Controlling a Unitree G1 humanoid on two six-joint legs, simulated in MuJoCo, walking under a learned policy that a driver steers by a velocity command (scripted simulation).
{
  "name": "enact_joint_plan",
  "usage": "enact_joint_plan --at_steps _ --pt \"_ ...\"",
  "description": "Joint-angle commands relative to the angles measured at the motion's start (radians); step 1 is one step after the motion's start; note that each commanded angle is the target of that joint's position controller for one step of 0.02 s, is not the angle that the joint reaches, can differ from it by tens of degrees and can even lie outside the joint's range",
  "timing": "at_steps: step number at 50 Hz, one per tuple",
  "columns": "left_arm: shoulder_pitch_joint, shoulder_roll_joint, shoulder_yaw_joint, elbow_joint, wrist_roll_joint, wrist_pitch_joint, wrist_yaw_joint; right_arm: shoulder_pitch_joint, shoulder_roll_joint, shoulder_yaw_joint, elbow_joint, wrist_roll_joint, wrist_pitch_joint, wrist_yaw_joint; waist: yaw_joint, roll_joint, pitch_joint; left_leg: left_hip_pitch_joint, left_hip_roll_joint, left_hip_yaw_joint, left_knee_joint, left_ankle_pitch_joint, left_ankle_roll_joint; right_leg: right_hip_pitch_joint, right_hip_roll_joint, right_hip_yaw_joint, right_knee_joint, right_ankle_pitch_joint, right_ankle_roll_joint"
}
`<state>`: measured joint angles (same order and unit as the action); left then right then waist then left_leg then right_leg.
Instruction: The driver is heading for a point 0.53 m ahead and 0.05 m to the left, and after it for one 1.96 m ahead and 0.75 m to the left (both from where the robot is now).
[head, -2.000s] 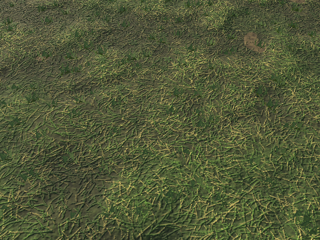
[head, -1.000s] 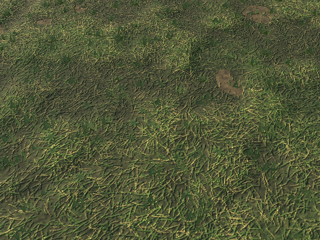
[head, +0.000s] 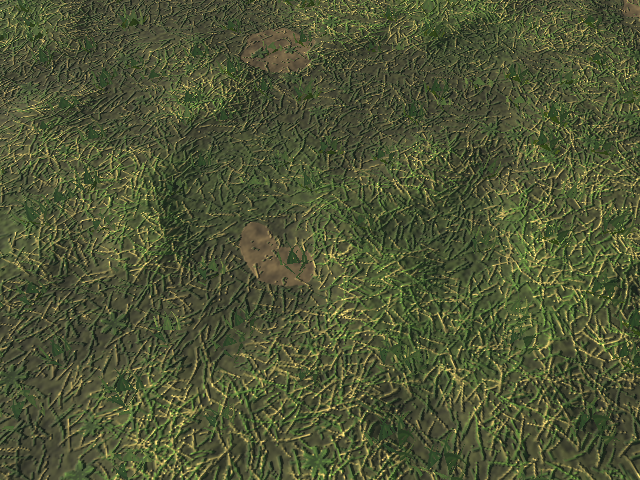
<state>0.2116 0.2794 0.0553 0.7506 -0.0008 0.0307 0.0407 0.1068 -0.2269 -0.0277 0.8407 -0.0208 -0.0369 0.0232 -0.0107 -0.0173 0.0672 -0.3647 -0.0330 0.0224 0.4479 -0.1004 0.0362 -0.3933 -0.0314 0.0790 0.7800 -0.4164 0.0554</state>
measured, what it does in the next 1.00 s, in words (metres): walks ahead: right foot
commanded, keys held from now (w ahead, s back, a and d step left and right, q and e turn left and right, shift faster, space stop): no key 0.52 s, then w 0.48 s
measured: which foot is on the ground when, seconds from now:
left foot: down 0.00-1.00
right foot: up 0.00-0.04, down 0.06-0.76, up 0.78-1.00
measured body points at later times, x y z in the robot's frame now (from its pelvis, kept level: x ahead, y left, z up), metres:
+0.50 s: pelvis +0.07 -0.02 +0.00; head +0.08 -0.03 +0.45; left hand +0.16 +0.23 -0.13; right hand +0.17 -0.29 -0.13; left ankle +0.08 +0.10 -0.73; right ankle +0.04 -0.15 -0.73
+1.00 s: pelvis +0.19 +0.00 +0.01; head +0.21 +0.01 +0.46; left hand +0.35 +0.25 -0.10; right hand +0.12 -0.25 -0.13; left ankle +0.09 +0.10 -0.73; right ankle +0.28 -0.15 -0.68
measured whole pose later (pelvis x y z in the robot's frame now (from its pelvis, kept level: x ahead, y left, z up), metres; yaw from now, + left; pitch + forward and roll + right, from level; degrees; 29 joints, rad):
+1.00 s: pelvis +0.19 +0.00 +0.01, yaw +1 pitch +1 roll +0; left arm 0.12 0.27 0.06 0.85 -0.02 -0.09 -0.01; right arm 0.42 -0.22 -0.02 1.08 0.00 -0.08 0.00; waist -0.07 -0.02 0.01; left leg 0.01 -0.02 0.00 0.26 -0.29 0.04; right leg -0.59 -0.08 -0.02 0.87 -0.18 -0.01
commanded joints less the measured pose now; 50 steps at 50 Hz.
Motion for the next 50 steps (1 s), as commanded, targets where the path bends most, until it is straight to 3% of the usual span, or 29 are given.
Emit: enact_joint_plan --at_steps 1,2,3,4,5,6,7,10,14,26,27,28,30,32,34,36,37,38,39,40,41,43,45,50 --pt "0.146 0.057 0.016 0.006 0.006 -0.001 -0.004 -0.077 -0.154 -0.031 -0.061 0.016 -0.001 -0.012 0.062 0.14 -0.211 0.049 0.22 -0.184 -0.141 0.024 0.156 0.256 0.013 -0.053 -0.22 0.221 -0.023" --pt "0.125 0.061 0.016 0.003 0.016 0.001 -0.007 -0.071 -0.136 -0.023 -0.056 0.018 0.002 -0.011 0.061 0.129 -0.192 0.012 0.198 -0.179 -0.148 -0.132 0.121 0.297 0.013 -0.05 -0.279 0.257 -0.041" --pt "0.089 0.08 0.017 -0.016 0.031 0.003 -0.006 -0.047 -0.108 -0.011 -0.043 0.013 0.002 -0.008 0.051 0.098 -0.164 -0.035 0.172 -0.171 -0.147 -0.284 0.064 0.323 -0.034 0.009 -0.322 0.294 -0.068" --pt "0.056 0.13 0.023 -0.039 0.032 0.005 -0.002 -0.027 -0.108 -0.009 -0.038 0.001 0.0 -0.003 0.02 0.029 -0.126 -0.055 0.119 -0.128 -0.109 -0.38 0.014 0.289 -0.105 0.081 -0.36 0.251 -0.099" --pt "0.034 0.146 0.029 -0.016 0.025 0.003 -0.004 -0.007 -0.102 -0.012 -0.037 0.002 0.002 -0.004 -0.021 -0.087 -0.088 0.029 0.06 -0.053 -0.082 -0.315 -0.019 0.132 -0.082 0.076 -0.371 0.014 -0.123" --pt "0.013 0.099 0.019 -0.022 0.026 -0.007 -0.008 -0.025 -0.118 -0.013 -0.029 -0.001 0.004 -0.008 -0.003 -0.081 -0.056 0.081 0.059 -0.049 -0.047 -0.257 -0.033 0.069 -0.053 0.06 -0.397 -0.062 -0.112" --pt "0.008 0.076 0.012 -0.016 0.031 -0.016 -0.009 -0.021 -0.114 -0.013 -0.023 0.003 0.006 -0.012 -0.007 -0.082 -0.045 0.099 0.061 -0.047 -0.032 -0.217 -0.027 0.049 -0.049 0.054 -0.403 -0.041 -0.095" --pt "0.023 0.078 0.011 -0.002 0.019 -0.043 -0.01 0.015 -0.113 -0.012 0.007 0.003 0.008 -0.02 -0.006 -0.05 -0.057 0.103 0.068 -0.049 -0.01 -0.11 -0.01 0.102 -0.038 0.037 -0.359 0.159 -0.073" --pt "0.04 0.079 0.01 0.017 0.012 -0.048 -0.008 0.011 -0.115 -0.013 0.034 0.011 0.007 -0.02 0.004 -0.013 -0.093 0.134 0.072 -0.047 0.016 0.016 -0.013 0.151 -0.029 0.024 -0.319 0.305 -0.076" --pt "0.03 0.066 0.006 0.094 0.007 -0.045 -0.009 0.0 -0.134 -0.018 0.119 0.02 0.035 -0.041 -0.001 0.014 -0.1 0.197 0.078 -0.05 0.035 0.112 -0.017 0.183 -0.009 -0.004 -0.32 0.415 -0.074" --pt "0.053 0.059 0.005 0.113 0.005 -0.044 -0.009 0.017 -0.124 -0.016 0.134 0.02 0.037 -0.042 0.001 0.009 -0.119 0.203 0.064 -0.034 0.036 0.019 -0.017 0.195 -0.001 -0.013 -0.334 0.317 -0.077" --pt "0.061 0.068 0.008 0.125 0.001 -0.04 -0.008 0.02 -0.124 -0.018 0.144 0.025 0.041 -0.042 0.002 -0.005 -0.099 0.183 0.04 -0.011 0.052 -0.128 -0.013 0.179 0.006 -0.013 -0.346 0.169 -0.09" --pt "0.066 0.092 0.017 0.13 -0.007 -0.04 -0.007 0.003 -0.13 -0.022 0.143 0.032 0.037 -0.042 0.012 -0.044 -0.015 0.076 0.012 0.01 0.095 -0.41 -0.001 0.126 -0.023 0.051 -0.396 -0.166 -0.144" --pt "0.111 0.121 0.025 0.141 -0.018 -0.059 -0.008 -0.029 -0.113 -0.019 0.125 0.04 0.008 -0.037 0.033 -0.108 0.059 -0.048 0.005 0.025 0.187 -0.421 0.005 0.14 -0.123 0.206 -0.488 -0.334 -0.208" --pt "0.121 0.149 0.034 0.153 -0.024 -0.082 -0.01 -0.039 -0.101 -0.018 0.114 0.047 -0.03 -0.024 0.027 -0.166 0.101 -0.105 0.024 0.014 0.249 -0.332 0.029 0.164 -0.229 0.358 -0.54 -0.301 -0.27" --pt "0.059 0.13 0.03 0.139 -0.023 -0.092 -0.014 0.048 -0.107 -0.025 0.146 0.051 -0.055 -0.01 -0.031 -0.149 0.073 0.032 0.035 0.001 0.141 -0.291 0.06 0.124 -0.202 0.291 -0.479 -0.126 -0.241" --pt "-0.009 0.111 0.024 0.115 -0.023 -0.093 -0.016 0.152 -0.126 -0.034 0.189 0.053 -0.06 -0.006 -0.082 -0.112 0.046 0.174 0.045 -0.031 0.059 -0.256 0.074 0.051 -0.141 0.191 -0.399 -0.028 -0.197" --pt "-0.069 0.062 0.01 0.076 -0.024 -0.103 -0.016 0.253 -0.197 -0.056 0.226 0.052 -0.065 -0.005 -0.109 0.057 0.03 0.305 0.138 -0.23 -0.056 -0.306 0.124 -0.075 -0.009 0.014 -0.172 0.088 -0.121" --pt "-0.072 0.038 0.007 0.048 -0.018 -0.122 -0.013 0.368 -0.299 -0.085 0.25 0.049 -0.066 0.002 -0.136 0.305 -0.026 0.507 0.326 -0.599 -0.196 -0.253 0.239 -0.267 0.09 -0.091 0.143 0.029 -0.054" --pt "-0.075 0.075 0.016 0.047 -0.031 -0.137 -0.015 0.368 -0.229 -0.06 0.246 0.029 -0.073 0.004 -0.123 0.246 -0.034 0.562 0.404 -0.717 -0.224 -0.164 0.276 -0.404 0.073 -0.001 0.343 -0.154 -0.059" --pt "-0.048 0.076 0.018 0.059 -0.046 -0.145 -0.023 0.322 -0.181 -0.046 0.231 0.026 -0.08 0.005 -0.083 0.163 -0.012 0.56 0.393 -0.638 -0.196 -0.106 0.254 -0.452 0.025 0.033 0.434 -0.109 -0.085" --pt "-0.06 0.068 0.02 0.068 -0.04 -0.148 -0.034 0.271 -0.143 -0.03 0.206 0.031 -0.08 0.006 -0.053 0.083 0.008 0.528 0.343 -0.456 -0.207 -0.005 0.202 -0.492 -0.049 0.0 0.41 0.042 -0.11" --pt "-0.082 0.055 0.024 0.06 -0.025 -0.142 -0.045 0.28 -0.111 -0.015 0.206 0.028 -0.065 -0.001 -0.045 0.104 0.001 0.467 0.282 -0.319 -0.246 0.094 0.163 -0.413 -0.078 -0.04 0.303 0.135 -0.098" --pt "-0.245 -0.016 -0.007 0.002 -0.022 -0.128 -0.06 0.296 -0.178 -0.022 0.187 0.023 -0.044 -0.036 -0.067 0.101 0.034 0.304 0.223 -0.154 -0.326 0.118 0.148 -0.247 -0.032 -0.119 -0.078 0.336 -0.047"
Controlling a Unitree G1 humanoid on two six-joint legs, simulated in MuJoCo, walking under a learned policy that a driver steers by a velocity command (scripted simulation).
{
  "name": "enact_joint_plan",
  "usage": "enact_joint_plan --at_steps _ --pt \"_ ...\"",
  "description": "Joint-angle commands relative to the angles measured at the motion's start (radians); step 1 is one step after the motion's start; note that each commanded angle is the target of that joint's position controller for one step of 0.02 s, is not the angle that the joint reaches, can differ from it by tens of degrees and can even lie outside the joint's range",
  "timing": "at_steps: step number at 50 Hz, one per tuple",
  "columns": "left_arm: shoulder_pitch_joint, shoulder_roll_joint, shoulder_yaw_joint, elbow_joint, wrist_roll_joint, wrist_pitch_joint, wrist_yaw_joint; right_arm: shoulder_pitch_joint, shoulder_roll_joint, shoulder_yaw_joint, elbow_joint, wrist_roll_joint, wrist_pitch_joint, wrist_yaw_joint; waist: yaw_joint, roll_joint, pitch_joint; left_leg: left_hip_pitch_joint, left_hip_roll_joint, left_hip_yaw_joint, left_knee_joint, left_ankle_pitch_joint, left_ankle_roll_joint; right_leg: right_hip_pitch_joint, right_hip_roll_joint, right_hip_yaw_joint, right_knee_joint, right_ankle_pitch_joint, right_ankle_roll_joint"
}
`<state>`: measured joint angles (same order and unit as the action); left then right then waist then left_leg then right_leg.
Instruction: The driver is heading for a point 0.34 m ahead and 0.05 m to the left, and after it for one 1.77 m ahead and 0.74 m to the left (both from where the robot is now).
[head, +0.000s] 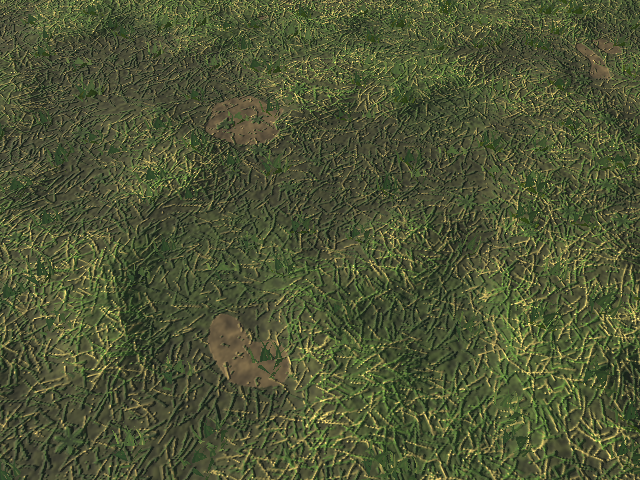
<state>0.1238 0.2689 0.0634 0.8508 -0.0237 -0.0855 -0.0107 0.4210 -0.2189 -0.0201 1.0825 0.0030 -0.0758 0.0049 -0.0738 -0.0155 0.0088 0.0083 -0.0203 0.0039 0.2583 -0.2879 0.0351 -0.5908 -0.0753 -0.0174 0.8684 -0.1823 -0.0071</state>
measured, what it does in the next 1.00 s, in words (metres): walks ahead, turning left: right foot, then left foot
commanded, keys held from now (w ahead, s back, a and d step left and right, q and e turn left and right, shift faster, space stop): w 0.20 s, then w+q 0.80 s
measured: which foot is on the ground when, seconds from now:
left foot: down 0.00-0.20, up 0.22-0.74, down 0.76-1.00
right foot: up 0.00-0.16, down 0.18-0.78, up 0.80-1.00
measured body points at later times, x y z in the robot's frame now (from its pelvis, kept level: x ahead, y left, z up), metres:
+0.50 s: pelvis +0.27 -0.07 +0.00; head +0.27 -0.07 +0.45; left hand +0.26 +0.20 -0.14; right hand +0.41 -0.33 -0.12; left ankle +0.38 +0.12 -0.67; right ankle +0.24 -0.15 -0.75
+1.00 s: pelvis +0.54 +0.04 +0.00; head +0.57 +0.07 +0.45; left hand +0.60 +0.36 -0.10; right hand +0.72 -0.19 -0.11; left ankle +0.52 +0.10 -0.74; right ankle +0.69 -0.11 -0.67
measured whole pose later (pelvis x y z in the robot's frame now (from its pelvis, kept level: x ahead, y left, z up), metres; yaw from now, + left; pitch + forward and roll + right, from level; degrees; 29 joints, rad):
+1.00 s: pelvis +0.54 +0.04 +0.00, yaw +24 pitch +2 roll +0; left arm 0.10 0.30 0.06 0.80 0.01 -0.11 0.01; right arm 0.30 -0.26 -0.08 0.79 0.01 -0.06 0.01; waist -0.03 -0.03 0.04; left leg -0.21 -0.11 -0.05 0.35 -0.16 0.11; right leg -0.63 -0.12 0.08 0.99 -0.23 0.04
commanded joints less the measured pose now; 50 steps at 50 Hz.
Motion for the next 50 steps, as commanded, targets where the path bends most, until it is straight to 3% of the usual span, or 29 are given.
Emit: enact_joint_plan --at_steps 1,4,6,8,9,10,11,12,13,14,15,17,21,24,27,32,33,35,37,38,39,40,41,42,43,44,45,47,50 --pt "-0.181 0.002 -0.016 -0.106 -0.002 -0.011 -0.012 -0.003 -0.196 -0.033 -0.053 0.002 -0.006 -0.02 -0.009 0.112 0.097 -0.091 0.211 -0.122 -0.15 0.287 0.147 -0.006 0.026 -0.033 -0.217 0.139 0.017" --pt "-0.227 0.036 -0.013 -0.128 -0.009 -0.007 -0.02 0.031 -0.194 -0.04 -0.039 0.018 -0.007 -0.02 -0.001 0.124 0.125 -0.06 0.255 -0.116 -0.162 0.289 0.14 0.034 0.027 -0.01 -0.297 0.192 -0.009" --pt "-0.214 0.066 -0.004 -0.131 -0.007 -0.01 -0.025 0.022 -0.199 -0.047 -0.04 0.02 -0.002 -0.02 0.032 0.119 0.111 0.004 0.281 -0.101 -0.112 0.41 0.12 0.07 0.035 -0.004 -0.331 0.168 -0.041" --pt "-0.08 0.117 0.024 -0.096 -0.002 -0.01 -0.022 -0.001 -0.214 -0.054 -0.052 0.014 0.008 -0.019 0.118 0.13 0.007 0.028 0.261 -0.055 0.076 0.742 0.089 0.27 0.083 -0.037 -0.329 0.121 -0.082" --pt "0.088 0.151 0.047 -0.042 -0.004 -0.005 -0.015 -0.005 -0.198 -0.049 -0.059 0.007 0.016 -0.019 0.196 0.121 -0.09 -0.038 0.216 -0.023 0.272 0.802 0.063 0.485 0.099 -0.047 -0.329 0.104 -0.11" --pt "0.268 0.216 0.066 -0.004 0.005 0.0 -0.005 0.007 -0.159 -0.032 -0.086 -0.013 0.019 -0.019 0.25 0.004 -0.224 -0.258 0.157 0.01 0.595 0.526 0.034 0.781 -0.082 0.168 -0.319 0.024 -0.169" --pt "0.31 0.269 0.067 0.016 0.018 0.0 -0.015 0.136 -0.001 0.008 -0.094 0.001 -0.001 -0.012 0.165 -0.286 -0.374 -0.581 -0.037 -0.024 0.945 -0.217 -0.012 1.013 -0.321 0.694 -0.512 -0.287 -0.322" --pt "0.27 0.17 0.04 0.009 0.012 -0.007 -0.018 0.057 -0.115 -0.018 -0.093 0.03 -0.024 -0.006 0.194 -0.183 -0.288 -0.68 0.003 -0.151 1.072 -0.268 0.009 0.923 -0.308 0.768 -0.616 -0.396 -0.282" --pt "0.176 0.133 0.027 -0.002 0.011 -0.016 -0.016 -0.041 -0.173 -0.038 -0.131 0.055 -0.037 -0.004 0.171 -0.138 -0.131 -0.739 0.049 -0.134 1.089 -0.178 0.031 0.778 -0.285 0.603 -0.63 -0.332 -0.234" --pt "0.098 0.112 0.019 -0.012 0.015 -0.024 -0.017 -0.08 -0.17 -0.039 -0.139 0.052 -0.04 -0.012 0.136 -0.06 -0.069 -0.692 0.105 -0.117 1.045 -0.079 0.035 0.634 -0.252 0.464 -0.651 -0.186 -0.21" --pt "0.051 0.084 0.013 -0.012 0.025 -0.033 -0.021 -0.089 -0.158 -0.047 -0.137 0.037 -0.032 -0.02 0.104 -0.043 -0.034 -0.643 0.136 -0.115 0.99 -0.019 0.032 0.53 -0.214 0.357 -0.675 -0.081 -0.19" --pt "0.019 0.049 0.005 0.005 0.037 -0.042 -0.024 -0.04 -0.115 -0.051 -0.126 0.034 0.0 -0.02 0.055 -0.078 -0.024 -0.546 0.168 -0.126 0.934 0.027 0.029 0.426 -0.169 0.221 -0.725 -0.009 -0.171" --pt "0.06 0.088 0.016 0.044 0.042 -0.051 -0.003 -0.122 -0.103 -0.061 -0.171 0.028 0.036 -0.023 0.048 -0.041 0.043 -0.658 0.172 -0.144 0.834 0.135 0.005 0.391 -0.172 0.093 -0.789 0.057 -0.189" --pt "0.09 0.102 0.018 0.056 0.045 -0.046 0.015 -0.191 -0.104 -0.066 -0.201 0.02 0.027 -0.011 0.063 -0.024 0.056 -0.724 0.152 -0.147 0.69 0.292 -0.009 0.444 -0.164 0.009 -0.794 0.123 -0.176" --pt "0.117 0.119 0.018 0.06 0.038 -0.038 0.029 -0.294 -0.087 -0.056 -0.24 0.014 0.019 0.01 0.098 -0.008 0.076 -0.705 0.142 -0.067 0.534 0.396 -0.012 0.471 -0.15 -0.084 -0.802 0.17 -0.154" --pt "0.227 0.143 0.026 0.094 0.023 -0.001 0.034 -0.449 -0.063 -0.036 -0.337 0.016 0.016 0.044 0.156 0.007 0.113 -0.784 0.124 0.013 0.395 0.313 0.017 0.681 -0.203 -0.151 -0.717 0.316 -0.147" --pt "0.228 0.151 0.029 0.093 0.019 0.009 0.034 -0.459 -0.067 -0.037 -0.355 0.018 0.017 0.053 0.151 -0.002 0.11 -0.778 0.112 0.033 0.381 0.264 0.029 0.713 -0.213 -0.162 -0.683 0.391 -0.142" --pt "0.2 0.181 0.037 0.077 0.015 0.023 0.039 -0.428 -0.097 -0.05 -0.377 0.021 0.019 0.064 0.11 -0.045 0.059 -0.664 0.053 0.096 0.371 0.164 0.063 0.739 -0.218 -0.195 -0.566 0.732 -0.12" --pt "0.173 0.206 0.043 0.06 0.014 0.04 0.047 -0.247 -0.167 -0.088 -0.354 0.028 0.024 0.063 0.0 -0.083 -0.059 -0.405 -0.03 0.137 0.36 0.102 0.114 0.705 -0.201 -0.218 -0.292 0.994 -0.091" --pt "0.157 0.202 0.039 0.048 0.012 0.04 0.05 -0.076 -0.233 -0.125 -0.315 0.029 0.028 0.048 -0.09 -0.053 -0.145 -0.129 -0.044 0.088 0.283 0.16 0.158 0.56 -0.16 -0.232 -0.05 0.87 -0.051" --pt "0.2 0.111 0.012 0.012 0.039 0.023 0.042 0.018 -0.335 -0.153 -0.292 0.027 0.039 0.021 -0.064 0.15 -0.238 0.204 0.184 -0.295 0.267 0.125 0.258 0.199 -0.059 -0.228 0.302 0.233 0.002" --pt "0.223 0.042 -0.016 -0.031 0.028 -0.024 0.024 -0.012 -0.361 -0.146 -0.325 0.019 0.026 0.025 0.001 0.241 -0.377 0.409 0.376 -0.857 0.083 0.007 0.439 -0.096 0.14 -0.004 0.562 -0.41 0.03" --pt "0.09 0.13 0.006 -0.058 -0.011 -0.061 0.008 -0.005 -0.271 -0.12 -0.324 0.007 0.018 0.027 -0.057 0.125 -0.324 0.395 0.347 -0.771 0.028 0.007 0.374 -0.214 0.076 0.124 0.585 -0.353 0.002" --pt "0.045 0.133 0.006 -0.076 -0.026 -0.078 0.003 -0.052 -0.223 -0.108 -0.326 0.01 0.009 0.025 -0.035 0.091 -0.197 0.262 0.308 -0.599 0.03 0.069 0.327 -0.239 0.028 0.112 0.515 -0.262 -0.023" --pt "0.048 0.123 0.007 -0.063 -0.008 -0.081 0.012 -0.131 -0.194 -0.1 -0.342 0.014 0.004 0.026 0.02 0.0 -0.118 0.097 0.257 -0.48 0.022 0.163 0.288 -0.179 -0.017 0.105 0.412 -0.195 -0.023" --pt "0.057 0.138 0.019 -0.053 0.013 -0.071 0.018 -0.188 -0.158 -0.088 -0.361 0.01 0.002 0.024 0.056 0.003 -0.075 -0.023 0.219 -0.396 0.005 0.26 0.266 -0.109 -0.043 0.102 0.331 -0.158 -0.014" --pt "0.077 0.139 0.024 -0.054 0.02 -0.055 0.016 -0.209 -0.15 -0.083 -0.375 0.001 0.001 0.02 0.084 0.021 -0.064 -0.099 0.202 -0.37 -0.018 0.309 0.263 -0.049 -0.055 0.105 0.3 -0.132 -0.003" --pt "0.084 0.111 0.022 -0.068 0.035 -0.032 0.017 -0.199 -0.178 -0.089 -0.378 0.008 -0.002 0.011 0.102 0.029 -0.053 -0.178 0.186 -0.322 -0.039 0.407 0.275 -0.021 -0.052 0.085 0.214 -0.101 0.035" --pt "-0.033 0.087 0.012 -0.112 0.041 -0.021 0.023 -0.152 -0.214 -0.099 -0.375 0.013 0.0 -0.011 0.071 0.045 -0.012 -0.242 0.139 -0.255 -0.051 0.416 0.248 -0.033 -0.022 0.063 -0.003 0.062 0.074"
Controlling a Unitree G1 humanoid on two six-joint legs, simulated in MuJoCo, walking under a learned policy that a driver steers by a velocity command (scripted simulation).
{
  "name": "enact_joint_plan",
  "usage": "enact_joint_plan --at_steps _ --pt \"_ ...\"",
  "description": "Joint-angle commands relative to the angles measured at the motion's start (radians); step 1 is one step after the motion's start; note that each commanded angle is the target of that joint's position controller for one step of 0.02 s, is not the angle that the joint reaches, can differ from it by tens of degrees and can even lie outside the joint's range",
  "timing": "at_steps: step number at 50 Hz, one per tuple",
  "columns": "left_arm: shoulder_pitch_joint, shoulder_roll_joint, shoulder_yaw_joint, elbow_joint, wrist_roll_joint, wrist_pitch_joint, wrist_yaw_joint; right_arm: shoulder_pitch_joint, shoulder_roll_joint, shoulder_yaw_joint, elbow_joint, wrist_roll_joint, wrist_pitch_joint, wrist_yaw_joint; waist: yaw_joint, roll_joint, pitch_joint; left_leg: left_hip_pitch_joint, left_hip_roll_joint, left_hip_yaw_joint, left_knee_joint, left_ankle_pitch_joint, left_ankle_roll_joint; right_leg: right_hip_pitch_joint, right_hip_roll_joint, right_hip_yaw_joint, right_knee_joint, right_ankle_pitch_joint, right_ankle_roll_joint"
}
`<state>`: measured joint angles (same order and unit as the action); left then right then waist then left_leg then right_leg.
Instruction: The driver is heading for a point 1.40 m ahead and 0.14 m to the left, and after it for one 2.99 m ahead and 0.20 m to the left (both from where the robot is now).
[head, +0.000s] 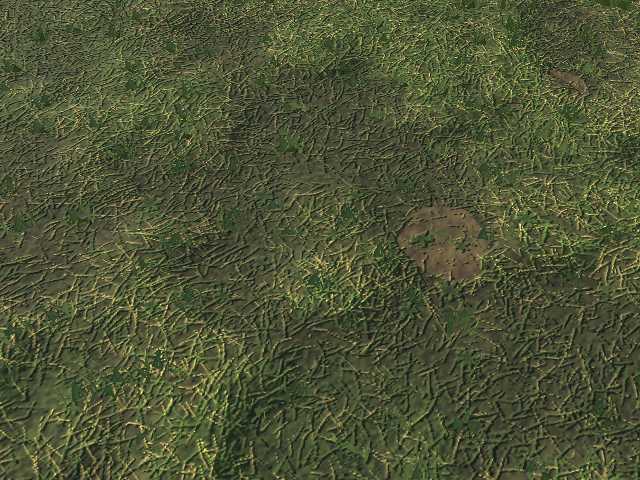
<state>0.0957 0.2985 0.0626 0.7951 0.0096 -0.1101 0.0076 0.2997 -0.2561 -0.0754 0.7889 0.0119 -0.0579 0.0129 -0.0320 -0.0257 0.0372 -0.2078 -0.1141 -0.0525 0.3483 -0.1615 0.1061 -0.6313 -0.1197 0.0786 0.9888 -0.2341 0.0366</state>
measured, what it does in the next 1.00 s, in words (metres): walks ahead, turning left: right foot, then left foot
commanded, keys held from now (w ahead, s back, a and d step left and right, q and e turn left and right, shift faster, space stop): w+q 0.36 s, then w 0.56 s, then no key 0.08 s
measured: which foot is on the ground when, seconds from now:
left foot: down 0.00-0.26, up 0.28-0.74, down 0.76-1.00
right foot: up 0.00-0.22, down 0.24-0.76, up 0.78-1.00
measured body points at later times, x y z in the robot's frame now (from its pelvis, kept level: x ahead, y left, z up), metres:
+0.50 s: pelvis +0.29 -0.05 +0.00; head +0.31 -0.05 +0.45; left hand +0.26 +0.24 -0.12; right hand +0.51 -0.27 -0.10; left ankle +0.30 +0.12 -0.67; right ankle +0.30 -0.15 -0.75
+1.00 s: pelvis +0.52 +0.09 +0.00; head +0.54 +0.11 +0.45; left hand +0.57 +0.40 -0.11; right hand +0.68 -0.15 -0.11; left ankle +0.49 +0.17 -0.75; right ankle +0.65 -0.05 -0.67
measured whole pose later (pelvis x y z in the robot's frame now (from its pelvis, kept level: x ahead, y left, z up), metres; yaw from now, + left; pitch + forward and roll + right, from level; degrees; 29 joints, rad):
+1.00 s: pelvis +0.52 +0.09 +0.00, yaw +19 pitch +2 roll +1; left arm 0.15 0.31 0.05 0.83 0.00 -0.07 -0.01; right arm 0.33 -0.26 -0.06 0.77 0.00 -0.07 0.02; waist -0.03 -0.05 0.02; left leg -0.17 -0.05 0.05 0.30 -0.16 0.06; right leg -0.63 -0.12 0.02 0.99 -0.23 0.02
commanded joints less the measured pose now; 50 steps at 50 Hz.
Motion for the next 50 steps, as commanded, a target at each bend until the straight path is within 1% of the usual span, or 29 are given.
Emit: enact_joint_plan --at_steps 1,3,6,9,11,12,13,14,15,16,17,18,20,22,26,29,33,35,36,37,38,39,40,41,42,43,45,48,50 --pt "-0.043 0.048 0.009 -0.068 0.007 0.001 0.003 -0.018 -0.178 -0.045 -0.079 0.007 -0.014 -0.023 0.015 0.068 -0.036 -0.039 0.209 -0.177 -0.134 0.259 0.155 0.028 0.04 -0.036 -0.214 0.188 0.031" --pt "-0.112 0.032 0.0 -0.09 -0.001 -0.005 -0.006 0.011 -0.18 -0.046 -0.075 0.009 -0.007 -0.028 -0.017 0.096 -0.032 -0.059 0.184 -0.164 -0.12 0.182 0.121 0.088 0.08 -0.047 -0.367 0.312 0.028" --pt "-0.174 0.056 0.004 -0.122 -0.017 -0.014 -0.017 0.058 -0.178 -0.046 -0.06 0.014 -0.001 -0.028 -0.041 0.12 -0.031 -0.019 0.213 -0.23 -0.084 0.1 0.101 0.128 0.106 -0.028 -0.462 0.351 0.016" --pt "-0.151 0.101 0.019 -0.127 -0.019 -0.028 -0.028 0.062 -0.171 -0.046 -0.062 0.013 0.008 -0.038 -0.015 0.144 -0.038 0.083 0.258 -0.323 0.01 0.09 0.084 0.152 0.105 0.005 -0.513 0.248 -0.016" --pt "-0.033 0.128 0.036 -0.098 -0.016 -0.038 -0.026 0.038 -0.157 -0.042 -0.076 0.009 0.015 -0.039 0.051 0.163 -0.08 0.09 0.233 -0.338 0.117 0.179 0.055 0.305 0.116 -0.022 -0.557 0.192 -0.057" --pt "0.089 0.164 0.05 -0.079 0.001 -0.044 -0.021 0.028 -0.114 -0.025 -0.092 0.002 0.013 -0.034 0.111 0.129 -0.187 0.027 0.176 -0.292 0.3 0.176 0.023 0.52 0.04 0.031 -0.537 0.183 -0.104" --pt "0.232 0.236 0.068 -0.066 0.017 -0.04 -0.013 0.109 -0.055 -0.007 -0.114 0.002 0.008 -0.033 0.118 -0.053 -0.348 -0.242 0.057 -0.174 0.63 -0.054 -0.044 0.885 -0.175 0.32 -0.531 0.082 -0.212" --pt "0.281 0.238 0.071 -0.034 -0.001 -0.025 -0.022 0.193 -0.06 0.004 -0.132 0.024 0.001 -0.033 0.086 -0.34 -0.418 -0.502 0.029 -0.119 0.877 -0.444 -0.074 1.032 -0.319 0.716 -0.65 -0.164 -0.307" --pt "0.231 0.143 0.047 -0.059 -0.015 -0.018 -0.022 0.146 -0.16 -0.018 -0.113 0.033 0.003 -0.034 0.106 -0.192 -0.289 -0.589 0.098 -0.146 0.978 -0.383 -0.081 0.935 -0.293 0.66 -0.69 -0.325 -0.273" --pt "0.182 0.103 0.035 -0.07 -0.012 -0.008 -0.017 0.047 -0.188 -0.025 -0.13 0.025 0.009 -0.033 0.117 -0.098 -0.172 -0.597 0.134 -0.103 0.988 -0.297 -0.085 0.798 -0.253 0.492 -0.699 -0.267 -0.231" --pt "0.134 0.089 0.027 -0.069 -0.002 -0.002 -0.016 -0.004 -0.177 -0.026 -0.144 0.012 0.013 -0.032 0.097 -0.042 -0.092 -0.562 0.168 -0.085 0.945 -0.232 -0.086 0.659 -0.209 0.371 -0.724 -0.137 -0.216" --pt "0.107 0.068 0.02 -0.063 0.004 -0.002 -0.015 -0.018 -0.163 -0.03 -0.151 0.006 0.017 -0.029 0.072 -0.055 -0.057 -0.527 0.199 -0.088 0.897 -0.191 -0.083 0.577 -0.176 0.286 -0.745 -0.046 -0.209" --pt "0.107 0.06 0.018 -0.043 0.004 -0.009 -0.019 0.005 -0.111 -0.022 -0.151 0.016 0.025 -0.022 0.047 -0.083 -0.04 -0.456 0.218 -0.07 0.838 -0.163 -0.08 0.492 -0.13 0.177 -0.794 0.038 -0.214" --pt "0.126 0.082 0.025 -0.02 -0.003 -0.019 -0.024 -0.014 -0.082 -0.013 -0.162 0.012 0.029 -0.022 0.042 -0.064 -0.029 -0.468 0.218 -0.067 0.764 -0.131 -0.086 0.481 -0.132 0.118 -0.828 0.121 -0.242" --pt "0.14 0.118 0.034 0.007 -0.015 -0.014 -0.024 -0.106 -0.065 0.003 -0.187 0.0 0.015 -0.01 0.054 -0.033 -0.021 -0.484 0.223 -0.035 0.524 0.046 -0.096 0.524 -0.119 0.005 -0.851 0.259 -0.249" --pt "0.183 0.14 0.036 0.029 -0.027 0.001 -0.019 -0.215 -0.046 0.017 -0.21 0.002 -0.003 0.008 0.095 -0.033 0.001 -0.421 0.207 0.034 0.35 0.156 -0.096 0.527 -0.094 -0.065 -0.847 0.279 -0.225" --pt "0.259 0.169 0.039 0.072 -0.039 0.025 -0.02 -0.31 -0.065 0.016 -0.25 0.012 -0.009 0.023 0.116 -0.053 0.027 -0.408 0.18 0.061 0.238 0.093 -0.071 0.631 -0.146 -0.055 -0.809 0.318 -0.212" --pt "0.253 0.186 0.042 0.084 -0.045 0.038 -0.016 -0.283 -0.092 0.005 -0.251 0.008 -0.011 0.026 0.077 -0.074 0.006 -0.332 0.151 0.081 0.19 0.032 -0.039 0.673 -0.161 -0.065 -0.738 0.477 -0.194" --pt "0.236 0.192 0.042 0.086 -0.05 0.043 -0.013 -0.199 -0.115 -0.01 -0.228 0.002 -0.012 0.024 0.018 -0.075 -0.046 -0.194 0.12 0.108 0.145 0.052 -0.016 0.665 -0.14 -0.099 -0.636 0.633 -0.173" --pt "0.24 0.172 0.033 0.088 -0.047 0.045 -0.009 -0.051 -0.16 -0.036 -0.178 -0.003 -0.009 0.017 -0.052 -0.057 -0.14 0.033 0.097 0.121 0.128 0.086 0.012 0.602 -0.095 -0.142 -0.461 0.708 -0.145" --pt "0.233 0.123 0.01 0.062 -0.019 0.04 -0.007 0.13 -0.234 -0.061 -0.142 -0.011 -0.002 0.002 -0.124 0.039 -0.276 0.34 0.263 -0.072 0.169 0.125 0.072 0.386 -0.048 -0.174 -0.163 0.451 -0.103" --pt "0.335 0.002 -0.03 0.033 -0.008 0.018 -0.017 0.153 -0.324 -0.07 -0.132 -0.014 0.0 0.0 -0.044 0.305 -0.391 0.62 0.505 -0.561 0.061 -0.034 0.239 0.002 0.133 -0.134 0.183 -0.278 -0.046" --pt "0.274 0.104 -0.006 0.049 -0.033 -0.001 -0.023 0.163 -0.226 -0.047 -0.136 -0.007 -0.003 0.003 -0.091 0.205 -0.4 0.601 0.503 -0.645 -0.016 -0.133 0.233 -0.109 0.101 0.006 0.304 -0.351 -0.056" --pt "0.187 0.142 0.007 0.014 -0.056 -0.011 -0.028 0.097 -0.192 -0.031 -0.136 -0.007 -0.009 0.004 -0.079 0.176 -0.246 0.483 0.465 -0.491 -0.031 -0.075 0.191 -0.176 0.056 -0.007 0.316 -0.271 -0.068" --pt "0.148 0.129 0.004 0.008 -0.049 -0.013 -0.023 0.034 -0.165 -0.022 -0.139 -0.007 -0.012 0.006 -0.047 0.115 -0.172 0.351 0.417 -0.372 -0.048 0.017 0.165 -0.149 0.015 -0.026 0.267 -0.181 -0.068" --pt "0.136 0.123 0.007 0.011 -0.03 -0.008 -0.02 -0.017 -0.136 -0.014 -0.141 -0.01 -0.014 0.01 -0.016 0.097 -0.115 0.235 0.38 -0.292 -0.079 0.098 0.151 -0.106 -0.009 -0.029 0.206 -0.126 -0.06" --pt "0.175 0.094 0.006 0.022 -0.027 0.015 -0.022 -0.055 -0.114 -0.01 -0.139 -0.017 -0.025 0.012 0.038 0.112 -0.095 0.111 0.35 -0.221 -0.145 0.153 0.147 -0.003 -0.033 -0.019 0.15 -0.063 -0.046" --pt "0.146 0.059 -0.001 0.012 -0.012 0.04 -0.014 -0.061 -0.142 -0.017 -0.11 -0.015 -0.041 0.006 0.065 0.085 -0.044 0.032 0.344 -0.119 -0.179 0.392 0.158 0.0 -0.024 -0.035 0.039 -0.001 -0.012" --pt "0.1 0.039 -0.009 -0.001 -0.001 0.041 -0.015 -0.059 -0.152 -0.019 -0.091 -0.017 -0.037 -0.005 0.061 0.08 -0.034 0.011 0.307 -0.024 -0.159 0.539 0.133 0.029 -0.007 -0.049 -0.108 0.103 0.001"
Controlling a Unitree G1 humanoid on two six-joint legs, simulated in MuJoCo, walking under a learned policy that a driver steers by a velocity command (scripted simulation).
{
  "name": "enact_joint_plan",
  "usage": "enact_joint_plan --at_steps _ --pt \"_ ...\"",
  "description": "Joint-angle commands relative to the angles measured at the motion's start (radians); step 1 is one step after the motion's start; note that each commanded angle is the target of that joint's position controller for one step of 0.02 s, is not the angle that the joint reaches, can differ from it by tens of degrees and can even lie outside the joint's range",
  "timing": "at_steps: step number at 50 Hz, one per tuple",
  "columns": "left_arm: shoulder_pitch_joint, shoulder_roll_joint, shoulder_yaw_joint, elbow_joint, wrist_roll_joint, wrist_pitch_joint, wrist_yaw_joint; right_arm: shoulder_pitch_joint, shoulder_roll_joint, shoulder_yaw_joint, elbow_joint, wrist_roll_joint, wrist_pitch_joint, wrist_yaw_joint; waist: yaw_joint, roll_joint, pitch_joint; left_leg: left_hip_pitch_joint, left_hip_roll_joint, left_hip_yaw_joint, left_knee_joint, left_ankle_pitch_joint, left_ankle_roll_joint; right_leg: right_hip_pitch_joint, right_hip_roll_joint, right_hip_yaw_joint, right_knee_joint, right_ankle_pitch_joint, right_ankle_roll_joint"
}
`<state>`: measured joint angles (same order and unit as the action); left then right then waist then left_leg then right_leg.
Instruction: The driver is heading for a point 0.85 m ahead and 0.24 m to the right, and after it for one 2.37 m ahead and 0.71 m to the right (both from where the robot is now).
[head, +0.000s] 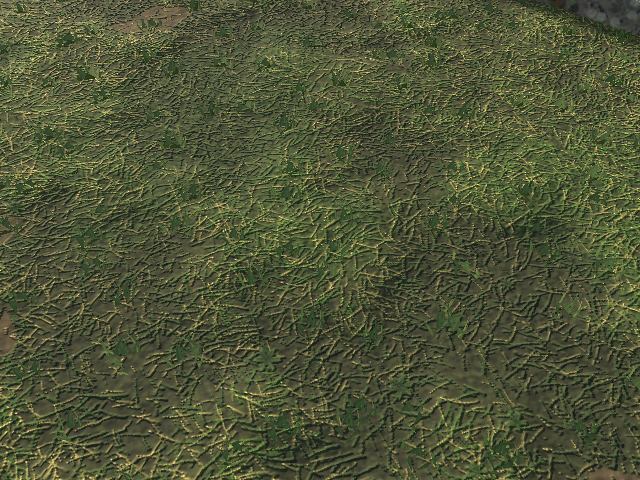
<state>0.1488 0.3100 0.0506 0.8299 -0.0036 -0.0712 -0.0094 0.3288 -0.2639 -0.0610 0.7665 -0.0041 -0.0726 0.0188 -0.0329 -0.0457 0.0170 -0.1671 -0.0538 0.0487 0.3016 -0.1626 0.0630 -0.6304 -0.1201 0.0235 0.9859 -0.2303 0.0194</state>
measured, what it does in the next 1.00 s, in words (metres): walks ahead: right foot, then left foot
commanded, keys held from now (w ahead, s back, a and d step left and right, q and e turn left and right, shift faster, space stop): no key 1.00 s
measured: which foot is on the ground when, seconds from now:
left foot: down 0.00-0.22, up 0.24-0.48, down 0.50-1.00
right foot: up 0.00-0.18, down 0.20-1.00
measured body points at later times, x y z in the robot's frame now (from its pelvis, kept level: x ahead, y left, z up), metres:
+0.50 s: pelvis +0.15 -0.04 -0.02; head +0.17 -0.04 +0.43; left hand +0.28 +0.21 -0.14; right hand +0.23 -0.31 -0.15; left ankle +0.15 +0.11 -0.75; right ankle +0.23 -0.14 -0.75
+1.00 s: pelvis +0.20 -0.01 -0.01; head +0.21 -0.01 +0.44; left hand +0.29 +0.25 -0.15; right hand +0.24 -0.26 -0.16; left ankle +0.15 +0.11 -0.75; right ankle +0.23 -0.14 -0.75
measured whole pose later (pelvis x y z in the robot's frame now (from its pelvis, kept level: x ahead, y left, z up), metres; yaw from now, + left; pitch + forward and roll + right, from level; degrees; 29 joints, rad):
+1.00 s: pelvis +0.20 -0.01 -0.01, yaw -1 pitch -1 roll +0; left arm 0.11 0.24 0.04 1.04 0.00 0.02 0.03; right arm 0.23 -0.21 -0.03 1.03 0.00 -0.01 -0.03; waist 0.00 0.00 0.04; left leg -0.14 0.01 0.00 0.50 -0.34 -0.01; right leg -0.27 -0.01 0.00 0.51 -0.22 0.01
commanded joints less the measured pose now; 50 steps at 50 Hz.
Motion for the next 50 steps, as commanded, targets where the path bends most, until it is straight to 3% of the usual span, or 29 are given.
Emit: enact_joint_plan --at_steps 1,4,6,8,9,10,11,12,13,14,15,16,17,20,22,24,25,26,27,29,33,41,50 --pt "0.02 0.015 -0.003 -0.04 0.013 -0.001 -0.001 -0.086 -0.148 -0.033 -0.061 -0.001 -0.017 -0.016 0.052 0.107 -0.016 -0.045 0.223 -0.082 -0.105 0.564 0.157 0.069 0.009 -0.008 -0.19 0.168 0.016" --pt "-0.065 0.017 -0.007 -0.057 0.008 -0.008 -0.015 -0.03 -0.163 -0.033 -0.021 0.001 -0.005 -0.025 0.01 0.118 -0.039 -0.014 0.215 -0.06 -0.08 0.534 0.13 0.154 0.059 -0.023 -0.354 0.336 0.006" --pt "-0.086 0.036 -0.002 -0.066 0.009 -0.009 -0.021 -0.024 -0.164 -0.032 0.002 0.007 0.003 -0.028 0.01 0.13 -0.044 0.04 0.239 -0.081 -0.04 0.503 0.117 0.165 0.068 -0.004 -0.409 0.324 -0.012" --pt "-0.073 0.066 0.008 -0.066 0.017 -0.012 -0.026 -0.04 -0.167 -0.034 0.018 0.014 0.012 -0.033 0.031 0.134 -0.056 0.085 0.257 -0.11 0.032 0.47 0.095 0.194 0.075 0.006 -0.459 0.273 -0.041" --pt "-0.03 0.074 0.014 -0.05 0.022 -0.014 -0.026 -0.057 -0.162 -0.033 0.024 0.017 0.017 -0.035 0.06 0.125 -0.07 0.09 0.241 -0.106 0.091 0.453 0.074 0.255 0.087 -0.006 -0.513 0.305 -0.057" --pt "0.023 0.105 0.026 -0.027 0.03 -0.016 -0.02 -0.032 -0.144 -0.027 0.032 0.011 0.019 -0.036 0.071 0.092 -0.102 0.083 0.188 -0.089 0.184 0.442 0.042 0.361 0.09 -0.014 -0.557 0.458 -0.076" --pt "0.061 0.173 0.039 -0.027 0.04 -0.018 -0.012 0.033 -0.114 -0.016 0.03 -0.013 0.014 -0.037 0.049 -0.01 -0.189 -0.008 0.113 -0.049 0.342 0.246 -0.01 0.552 -0.033 0.089 -0.491 0.895 -0.125" --pt "0.089 0.146 0.027 -0.02 0.05 -0.005 -0.004 0.169 -0.032 0.012 0.057 -0.016 0.012 -0.035 0.019 -0.168 -0.322 -0.201 0.041 -0.052 0.578 -0.212 -0.077 0.799 -0.217 0.294 -0.465 1.036 -0.298" --pt "0.11 0.07 0.009 -0.009 0.025 0.009 -0.007 0.135 -0.074 0.006 0.067 -0.002 0.026 -0.034 0.057 -0.178 -0.362 -0.244 0.035 -0.115 0.707 -0.532 -0.11 0.771 -0.251 0.39 -0.525 0.905 -0.353" --pt "0.069 0.061 0.001 -0.009 0.012 0.015 -0.014 0.085 -0.126 -0.009 0.054 0.017 0.044 -0.036 0.054 -0.119 -0.297 -0.29 0.065 -0.148 0.758 -0.545 -0.112 0.687 -0.224 0.376 -0.572 0.648 -0.327" --pt "0.017 0.058 0.0 -0.015 0.013 0.02 -0.015 0.033 -0.128 -0.013 0.053 0.022 0.066 -0.045 0.044 -0.066 -0.224 -0.32 0.088 -0.139 0.764 -0.505 -0.115 0.6 -0.199 0.354 -0.614 0.43 -0.292" --pt "-0.044 0.055 -0.003 -0.025 0.016 0.025 -0.014 -0.002 -0.126 -0.017 0.048 0.015 0.088 -0.055 0.033 -0.049 -0.153 -0.317 0.107 -0.132 0.718 -0.46 -0.119 0.492 -0.173 0.319 -0.662 0.262 -0.265" --pt "-0.091 0.059 -0.002 -0.029 0.024 0.029 -0.009 -0.011 -0.122 -0.02 0.048 0.009 0.105 -0.064 0.014 -0.079 -0.125 -0.268 0.126 -0.132 0.657 -0.404 -0.122 0.403 -0.148 0.293 -0.702 0.126 -0.237" --pt "-0.135 0.056 0.003 -0.021 0.034 0.042 0.005 0.02 -0.074 -0.01 0.086 0.003 0.112 -0.074 -0.005 -0.113 -0.111 -0.098 0.107 -0.086 0.461 -0.274 -0.115 0.272 -0.076 0.184 -0.745 0.007 -0.204" --pt "-0.132 0.054 0.003 -0.005 0.019 0.046 0.013 0.033 -0.06 -0.009 0.113 -0.001 0.105 -0.068 -0.015 -0.09 -0.126 -0.007 0.092 -0.057 0.323 -0.114 -0.1 0.256 -0.058 0.147 -0.734 -0.068 -0.19" --pt "-0.108 0.03 -0.005 0.016 0.008 0.05 0.015 0.023 -0.057 -0.007 0.125 -0.019 0.103 -0.06 -0.017 -0.062 -0.104 0.065 0.087 -0.047 0.202 -0.023 -0.072 0.217 -0.025 0.123 -0.727 -0.24 -0.132" --pt "-0.088 0.017 -0.01 0.029 0.012 0.05 0.013 -0.003 -0.079 -0.008 0.111 -0.028 0.102 -0.061 -0.003 -0.029 -0.064 0.049 0.136 -0.102 0.143 -0.032 -0.048 0.201 0.0 0.11 -0.709 -0.3 -0.087" --pt "-0.067 0.028 -0.004 0.029 0.016 0.052 0.013 -0.036 -0.141 -0.02 0.108 -0.018 0.101 -0.064 0.044 0.056 -0.009 -0.066 0.155 -0.126 0.12 -0.192 -0.019 0.232 0.054 0.058 -0.685 -0.279 -0.053" --pt "-0.083 0.028 -0.004 0.031 0.019 0.054 0.016 -0.053 -0.125 -0.019 0.118 -0.013 0.092 -0.062 0.043 0.106 0.016 -0.182 0.141 -0.126 0.085 -0.323 -0.015 0.327 0.08 0.022 -0.638 -0.193 -0.035" --pt "-0.068 0.017 -0.005 0.046 0.017 0.056 0.024 -0.086 -0.082 -0.007 0.128 -0.017 0.068 -0.06 0.058 0.146 0.018 -0.227 0.137 -0.123 0.047 -0.286 -0.048 0.415 0.081 0.012 -0.579 -0.066 -0.045" --pt "-0.043 0.016 -0.003 0.083 0.015 0.057 0.026 -0.057 -0.077 -0.003 0.16 -0.003 0.041 -0.056 0.046 0.106 -0.015 -0.143 0.127 -0.106 0.088 -0.097 -0.061 0.429 0.084 0.001 -0.545 0.095 -0.06" --pt "-0.042 0.021 0.002 0.138 0.005 0.069 0.03 -0.034 -0.069 0.005 0.208 0.001 0.049 -0.058 0.031 0.052 -0.039 -0.072 0.11 -0.082 0.122 0.073 -0.053 0.462 0.083 -0.004 -0.514 0.258 -0.055" --pt "-0.04 0.028 0.005 0.187 0.001 0.082 0.042 -0.042 -0.052 0.013 0.251 0.0 0.056 -0.056 0.034 0.052 -0.026 -0.055 0.1 -0.066 0.111 0.101 -0.052 0.481 0.081 -0.004 -0.512 0.275 -0.048"
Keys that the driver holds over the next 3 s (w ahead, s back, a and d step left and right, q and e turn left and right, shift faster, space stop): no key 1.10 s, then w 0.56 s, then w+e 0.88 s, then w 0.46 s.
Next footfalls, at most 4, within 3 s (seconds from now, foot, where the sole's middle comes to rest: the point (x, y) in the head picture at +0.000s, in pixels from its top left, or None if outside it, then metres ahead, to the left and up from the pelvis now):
0.20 right None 0.27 -0.14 -0.78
0.50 left None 0.19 0.11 -0.78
1.82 left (263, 405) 0.65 0.11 -0.78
2.36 right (393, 314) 0.88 -0.20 -0.78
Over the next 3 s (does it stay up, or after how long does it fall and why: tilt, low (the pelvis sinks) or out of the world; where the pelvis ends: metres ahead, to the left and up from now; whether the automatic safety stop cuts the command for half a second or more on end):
stays up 1.12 -0.19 -0.02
